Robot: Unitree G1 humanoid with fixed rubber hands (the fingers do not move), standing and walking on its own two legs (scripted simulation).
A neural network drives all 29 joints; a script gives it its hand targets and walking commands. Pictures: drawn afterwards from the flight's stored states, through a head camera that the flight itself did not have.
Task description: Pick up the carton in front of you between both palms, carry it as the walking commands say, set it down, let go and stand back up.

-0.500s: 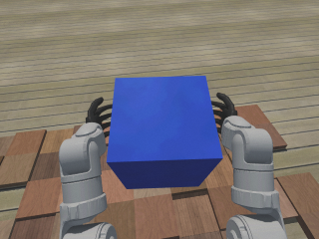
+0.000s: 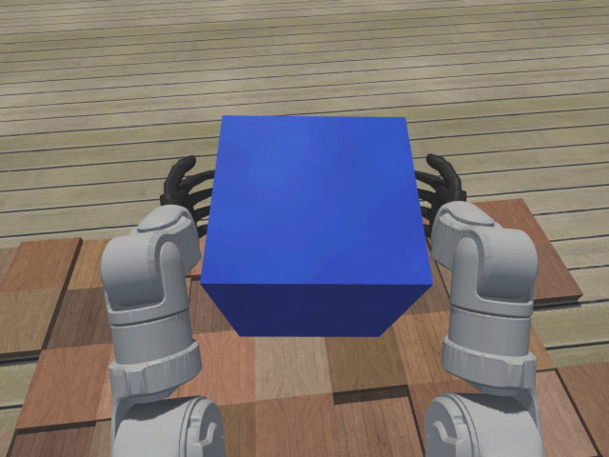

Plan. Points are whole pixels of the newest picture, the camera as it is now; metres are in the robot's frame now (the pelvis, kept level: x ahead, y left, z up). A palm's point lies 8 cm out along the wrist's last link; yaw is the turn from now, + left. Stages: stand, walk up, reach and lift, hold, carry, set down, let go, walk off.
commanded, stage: carry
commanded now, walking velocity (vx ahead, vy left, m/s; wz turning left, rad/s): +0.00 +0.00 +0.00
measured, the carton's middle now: (311, 241) +0.38 +0.00 +0.07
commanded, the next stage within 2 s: none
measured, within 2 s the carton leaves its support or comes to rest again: neither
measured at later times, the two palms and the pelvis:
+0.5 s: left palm (216, 236) +0.36 +0.11 +0.12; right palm (464, 229) +0.36 -0.19 +0.11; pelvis +0.03 -0.04 +0.00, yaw +1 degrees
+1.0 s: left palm (291, 246) +0.35 +0.03 +0.11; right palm (545, 257) +0.32 -0.27 +0.10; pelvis +0.01 -0.10 +0.00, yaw -2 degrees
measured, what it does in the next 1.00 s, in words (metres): steps on the spot: left foot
